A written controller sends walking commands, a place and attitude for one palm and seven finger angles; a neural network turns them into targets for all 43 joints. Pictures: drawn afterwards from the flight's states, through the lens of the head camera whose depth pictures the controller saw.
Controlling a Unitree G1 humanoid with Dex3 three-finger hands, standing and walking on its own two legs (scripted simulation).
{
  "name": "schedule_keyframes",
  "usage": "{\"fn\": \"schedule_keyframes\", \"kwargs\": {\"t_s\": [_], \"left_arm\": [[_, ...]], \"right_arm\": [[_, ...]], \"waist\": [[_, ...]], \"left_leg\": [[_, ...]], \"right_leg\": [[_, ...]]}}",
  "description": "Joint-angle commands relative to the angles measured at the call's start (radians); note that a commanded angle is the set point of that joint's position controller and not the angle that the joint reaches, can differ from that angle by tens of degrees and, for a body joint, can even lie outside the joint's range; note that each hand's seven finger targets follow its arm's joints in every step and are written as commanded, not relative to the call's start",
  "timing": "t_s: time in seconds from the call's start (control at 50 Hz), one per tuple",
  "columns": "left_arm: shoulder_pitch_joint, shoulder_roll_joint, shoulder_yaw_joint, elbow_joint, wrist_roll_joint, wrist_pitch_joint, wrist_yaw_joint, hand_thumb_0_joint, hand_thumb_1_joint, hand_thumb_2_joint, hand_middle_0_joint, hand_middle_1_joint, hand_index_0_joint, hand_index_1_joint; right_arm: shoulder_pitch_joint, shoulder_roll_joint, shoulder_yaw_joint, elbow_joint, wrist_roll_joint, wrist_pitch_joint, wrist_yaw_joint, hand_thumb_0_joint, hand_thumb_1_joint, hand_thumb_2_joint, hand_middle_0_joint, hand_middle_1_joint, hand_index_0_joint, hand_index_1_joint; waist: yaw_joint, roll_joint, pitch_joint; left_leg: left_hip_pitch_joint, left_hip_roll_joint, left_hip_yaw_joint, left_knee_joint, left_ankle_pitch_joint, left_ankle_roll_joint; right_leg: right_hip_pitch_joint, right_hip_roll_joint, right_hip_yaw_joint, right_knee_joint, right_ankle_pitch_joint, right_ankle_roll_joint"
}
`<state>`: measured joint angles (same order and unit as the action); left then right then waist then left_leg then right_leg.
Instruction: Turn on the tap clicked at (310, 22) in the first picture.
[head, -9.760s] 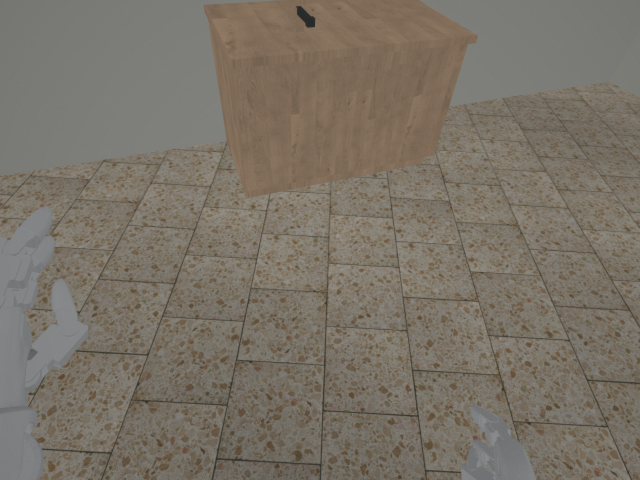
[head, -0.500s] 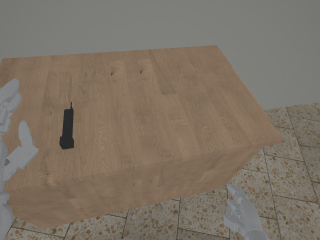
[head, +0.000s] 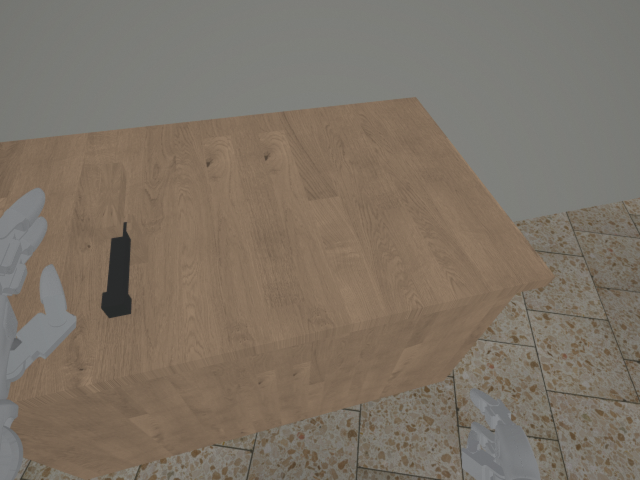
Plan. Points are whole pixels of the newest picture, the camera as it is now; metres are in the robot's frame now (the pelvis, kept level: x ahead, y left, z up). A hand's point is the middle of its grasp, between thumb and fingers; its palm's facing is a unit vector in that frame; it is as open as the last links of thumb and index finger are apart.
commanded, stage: look again from close up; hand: left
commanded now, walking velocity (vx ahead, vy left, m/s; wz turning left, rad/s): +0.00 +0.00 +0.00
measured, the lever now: (116, 303) +0.32 +0.31 +0.00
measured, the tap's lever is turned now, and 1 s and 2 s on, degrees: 0 0 0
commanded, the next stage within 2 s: come to a stop and stand still in 0.32 s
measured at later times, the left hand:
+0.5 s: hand (40, 311) +0.22 +0.27 +0.17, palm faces +0.39 -0.79 -0.47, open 7.5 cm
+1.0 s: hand (26, 325) +0.21 +0.28 +0.16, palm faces +0.45 -0.84 -0.32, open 7.5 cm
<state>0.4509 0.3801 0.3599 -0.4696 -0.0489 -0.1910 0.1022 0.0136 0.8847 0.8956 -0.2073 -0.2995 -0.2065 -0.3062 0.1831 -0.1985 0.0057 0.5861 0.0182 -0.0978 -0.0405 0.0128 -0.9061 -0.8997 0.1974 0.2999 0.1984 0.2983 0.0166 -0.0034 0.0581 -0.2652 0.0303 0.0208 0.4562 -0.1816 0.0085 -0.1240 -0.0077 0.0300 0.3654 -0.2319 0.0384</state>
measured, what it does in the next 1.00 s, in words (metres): stands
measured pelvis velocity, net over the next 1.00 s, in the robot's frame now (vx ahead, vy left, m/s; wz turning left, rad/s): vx -0.01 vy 0.02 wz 0.01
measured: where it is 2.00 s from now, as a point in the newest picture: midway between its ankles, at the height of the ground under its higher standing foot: outside the picture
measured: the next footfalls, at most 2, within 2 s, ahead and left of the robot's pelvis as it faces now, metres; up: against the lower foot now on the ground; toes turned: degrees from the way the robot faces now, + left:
none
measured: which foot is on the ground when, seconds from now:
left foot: down 0.00-1.00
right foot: down 0.00-1.00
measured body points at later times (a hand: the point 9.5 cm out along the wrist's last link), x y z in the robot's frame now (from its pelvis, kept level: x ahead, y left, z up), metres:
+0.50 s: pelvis -0.01 +0.00 +0.00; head +0.02 +0.02 +0.45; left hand +0.19 +0.31 +0.19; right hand +0.18 -0.21 -0.08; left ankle +0.04 +0.11 -0.74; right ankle -0.02 -0.15 -0.74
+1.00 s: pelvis -0.01 +0.02 +0.00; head +0.01 +0.05 +0.45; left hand +0.18 +0.32 +0.18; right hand +0.17 -0.20 -0.07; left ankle +0.04 +0.11 -0.74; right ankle -0.02 -0.15 -0.74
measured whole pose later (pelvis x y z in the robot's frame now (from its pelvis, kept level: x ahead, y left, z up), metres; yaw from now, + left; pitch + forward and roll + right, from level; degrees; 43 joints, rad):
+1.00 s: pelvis -0.01 +0.02 +0.00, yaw +1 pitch -1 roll -2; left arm 0.35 0.35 0.37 -0.43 -0.03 -0.27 0.11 0.02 0.89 0.90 -0.20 -0.30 -0.20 -0.31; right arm 0.20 -0.19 0.02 0.61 0.01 -0.19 -0.02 0.01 -0.91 -0.90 0.20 0.30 0.20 0.30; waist 0.05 -0.04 0.06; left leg -0.30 0.01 0.01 0.48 -0.17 0.03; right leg -0.15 -0.03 0.02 0.38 -0.22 0.05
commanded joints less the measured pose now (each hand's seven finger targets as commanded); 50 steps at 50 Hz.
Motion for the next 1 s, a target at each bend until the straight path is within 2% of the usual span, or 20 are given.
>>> {"fn": "schedule_keyframes", "kwargs": {"t_s": [0.0, 0.22, 0.24, 0.32, 0.34, 0.42, 0.44, 0.46, 0.48, 0.5, 0.52, 0.56, 0.64, 0.68, 0.72, 0.74, 0.8, 0.9, 0.92, 0.98], "left_arm": [[-0.072, 0.149, 0.096, -0.202, -0.003, -0.054, 0.014, 0.000, 0.900, 0.900, -0.200, -0.300, -0.200, -0.300], [-0.071, 0.173, 0.115, -0.204, 0.002, -0.051, 0.021, 0.000, 0.900, 0.900, -0.200, -0.300, -0.200, -0.300], [-0.082, 0.132, 0.076, -0.199, 0.000, -0.054, 0.015, 0.000, 0.900, 0.900, -0.200, -0.300, -0.200, -0.300], [-0.086, 0.164, 0.102, -0.222, 0.005, -0.054, 0.021, 0.000, 0.900, 0.900, -0.200, -0.300, -0.200, -0.300], [-0.085, 0.137, 0.078, -0.210, 0.002, -0.056, 0.019, 0.000, 0.900, 0.900, -0.200, -0.300, -0.200, -0.300], [-0.066, 0.167, 0.108, -0.216, 0.004, -0.052, 0.023, 0.000, 0.900, 0.900, -0.200, -0.300, -0.200, -0.300], [-1.070, 0.935, 0.671, -0.452, 0.139, -0.157, 0.011, 0.000, 0.900, 0.900, -0.200, -0.300, -0.200, -0.300], [-0.498, 0.311, 0.261, 0.109, 0.054, -0.118, -0.023, 0.000, 0.900, 0.900, -0.200, -0.300, -0.200, -0.300], [-0.223, 0.251, 0.215, 0.044, 0.020, -0.117, -0.017, 0.000, 0.900, 0.900, -0.200, -0.300, -0.200, -0.300], [-0.176, 0.144, 0.116, 0.021, 0.005, -0.103, -0.021, 0.000, 0.900, 0.900, -0.200, -0.300, -0.200, -0.300], [-0.117, 0.064, 0.042, -0.013, -0.007, -0.105, -0.026, 0.000, 0.900, 0.900, -0.200, -0.300, -0.200, -0.300], [-0.094, 0.097, 0.024, -0.153, -0.002, -0.112, -0.023, 0.000, 0.900, 0.900, -0.200, -0.300, -0.200, -0.300], [-0.035, 0.157, 0.083, -0.156, 0.001, -0.109, 0.000, 0.000, 0.900, 0.900, -0.200, -0.300, -0.200, -0.300], [-0.072, 0.204, 0.146, -0.156, -0.006, -0.119, 0.006, 0.000, 0.900, 0.900, -0.200, -0.300, -0.200, -0.300], [-0.137, 0.289, 0.223, -0.191, -0.003, -0.132, 0.016, 0.000, 0.900, 0.900, -0.200, -0.300, -0.200, -0.300], [-0.167, 0.236, 0.186, -0.184, -0.008, -0.140, 0.012, 0.000, 0.900, 0.900, -0.200, -0.300, -0.200, -0.300], [-0.217, 0.206, 0.149, -0.191, 0.000, -0.150, 0.009, 0.000, 0.900, 0.900, -0.200, -0.300, -0.200, -0.300], [-0.181, 0.112, 0.048, -0.164, 0.016, -0.141, 0.005, 0.000, 0.900, 0.900, -0.200, -0.300, -0.200, -0.300], [-0.166, 0.105, 0.040, -0.156, 0.019, -0.135, 0.007, 0.000, 0.900, 0.900, -0.200, -0.300, -0.200, -0.300], [-0.145, 0.108, 0.047, -0.139, 0.024, -0.125, 0.009, 0.000, 0.900, 0.900, -0.200, -0.300, -0.200, -0.300]], "right_arm": [[-0.090, -0.118, -0.050, -0.161, 0.004, -0.050, -0.007, 0.000, -0.900, -0.900, 0.200, 0.300, 0.200, 0.300], [-0.103, -0.111, -0.045, -0.159, 0.005, -0.056, -0.011, 0.000, -0.900, -0.900, 0.200, 0.300, 0.200, 0.300], [-0.093, -0.115, -0.042, -0.155, 0.000, -0.053, -0.009, 0.000, -0.900, -0.900, 0.200, 0.300, 0.200, 0.300], [-0.100, -0.114, -0.044, -0.158, 0.005, -0.059, -0.009, 0.000, -0.900, -0.900, 0.200, 0.300, 0.200, 0.300], [-0.090, -0.114, -0.040, -0.157, 0.000, -0.056, -0.009, 0.000, -0.900, -0.900, 0.200, 0.300, 0.200, 0.300], [-0.093, -0.114, -0.043, -0.160, 0.005, -0.059, -0.009, 0.000, -0.900, -0.900, 0.200, 0.300, 0.200, 0.300], [-0.013, -0.141, -0.056, -0.137, -0.060, -0.092, -0.002, 0.000, -0.900, -0.900, 0.200, 0.300, 0.200, 0.300], [-0.051, -0.029, -0.015, -0.068, -0.030, -0.095, -0.004, 0.000, -0.900, -0.900, 0.200, 0.300, 0.200, 0.300], [-0.044, -0.112, -0.062, -0.129, -0.019, -0.109, -0.002, 0.000, -0.900, -0.900, 0.200, 0.300, 0.200, 0.300], [-0.017, -0.132, -0.073, -0.143, -0.007, -0.114, 0.007, 0.000, -0.900, -0.900, 0.200, 0.300, 0.200, 0.300], [-0.049, -0.124, -0.073, -0.146, 0.009, -0.124, 0.021, 0.000, -0.900, -0.900, 0.200, 0.300, 0.200, 0.300], [-0.047, -0.135, -0.069, -0.151, 0.002, -0.125, 0.045, 0.000, -0.900, -0.900, 0.200, 0.300, 0.200, 0.300], [-0.067, -0.122, -0.049, -0.164, 0.005, -0.119, 0.043, 0.000, -0.900, -0.900, 0.200, 0.300, 0.200, 0.300], [-0.073, -0.121, -0.049, -0.168, 0.002, -0.114, 0.025, 0.000, -0.900, -0.900, 0.200, 0.300, 0.200, 0.300], [-0.091, -0.124, -0.045, -0.163, 0.002, -0.107, 0.006, 0.000, -0.900, -0.900, 0.200, 0.300, 0.200, 0.300], [-0.085, -0.118, -0.041, -0.161, -0.002, -0.105, 0.000, 0.000, -0.900, -0.900, 0.200, 0.300, 0.200, 0.300], [-0.076, -0.117, -0.040, -0.154, -0.002, -0.120, -0.003, 0.000, -0.900, -0.900, 0.200, 0.300, 0.200, 0.300], [-0.062, -0.124, -0.042, -0.133, -0.007, -0.149, 0.010, 0.000, -0.900, -0.900, 0.200, 0.300, 0.200, 0.300], [-0.070, -0.123, -0.041, -0.129, -0.003, -0.151, 0.012, 0.000, -0.900, -0.900, 0.200, 0.300, 0.200, 0.300], [-0.061, -0.126, -0.045, -0.127, -0.009, -0.139, 0.015, 0.000, -0.900, -0.900, 0.200, 0.300, 0.200, 0.300]], "waist": [[0.008, 0.041, -0.158], [0.009, 0.051, -0.146], [0.005, 0.056, -0.146], [0.007, 0.100, -0.150], [0.006, 0.095, -0.145], [0.008, 0.074, -0.159], [0.039, -0.108, -0.046], [0.001, -0.122, -0.222], [0.045, -0.020, -0.193], [0.026, 0.051, -0.243], [0.030, 0.194, -0.278], [0.032, 0.209, -0.267], [0.029, -0.022, -0.179], [0.021, -0.082, -0.135], [0.015, -0.024, -0.114], [0.008, 0.012, -0.115], [0.012, 0.131, -0.124], [0.012, 0.104, -0.142], [0.012, 0.123, -0.150], [0.013, 0.069, -0.149]], "left_leg": [[0.132, 0.033, -0.037, -0.069, 0.078, 0.018], [0.126, 0.031, -0.048, -0.094, 0.020, 0.016], [0.116, 0.030, -0.048, -0.100, 0.002, 0.015], [0.120, 0.038, -0.060, -0.119, -0.007, 0.016], [0.102, 0.036, -0.063, -0.124, -0.020, 0.017], [0.118, 0.042, -0.066, -0.114, 0.007, 0.018], [-0.025, 0.074, -0.023, 0.062, 0.102, 0.024], [0.132, -0.013, -0.028, 0.003, 0.169, 0.018], [0.171, 0.007, -0.014, 0.009, 0.196, 0.003], [0.176, 0.009, -0.027, -0.027, 0.210, 0.006], [0.232, 0.033, -0.015, -0.032, 0.269, 0.027], [0.186, 0.064, -0.048, -0.049, 0.295, 0.028], [0.025, 0.044, -0.056, -0.084, -0.008, 0.021], [0.014, 0.016, -0.050, -0.070, -0.094, 0.013], [0.027, 0.015, -0.055, -0.081, -0.115, 0.015], [0.014, 0.021, -0.065, -0.097, -0.139, 0.019], [0.010, 0.029, -0.071, -0.119, -0.184, 0.028], [0.063, 0.023, -0.066, -0.106, -0.141, 0.019], [0.081, 0.024, -0.063, -0.110, -0.120, 0.017], [0.066, 0.021, -0.063, -0.098, -0.069, 0.013]], "right_leg": [[-0.038, -0.025, 0.002, -0.055, 0.184, -0.042], [-0.043, -0.022, -0.005, -0.069, 0.134, -0.041], [-0.042, -0.016, -0.009, -0.067, 0.116, -0.040], [-0.035, -0.014, -0.015, -0.054, 0.107, -0.041], [-0.031, -0.009, -0.022, -0.054, 0.098, -0.039], [-0.025, -0.015, -0.017, -0.050, 0.119, -0.041], [-0.168, -0.094, 0.072, -0.122, 0.207, -0.061], [-0.112, -0.096, 0.077, -0.018, 0.258, -0.101], [-0.096, -0.065, 0.109, -0.049, 0.309, -0.080], [-0.024, -0.058, 0.072, 0.001, 0.250, -0.079], [-0.046, -0.047, 0.041, 0.046, 0.221, -0.066], [-0.046, -0.027, 0.001, 0.071, 0.148, -0.052], [-0.022, -0.022, -0.019, 0.017, 0.063, -0.039], [-0.074, -0.031, 0.012, -0.031, 0.011, -0.045], [-0.108, -0.031, 0.015, -0.036, -0.019, -0.047], [-0.092, -0.029, 0.002, -0.022, -0.032, -0.048], [-0.055, -0.014, 0.006, -0.007, -0.003, -0.049], [-0.059, -0.010, 0.004, -0.038, 0.035, -0.047], [-0.064, -0.009, -0.001, -0.038, 0.042, -0.046], [-0.051, -0.007, -0.005, -0.044, 0.075, -0.043]]}}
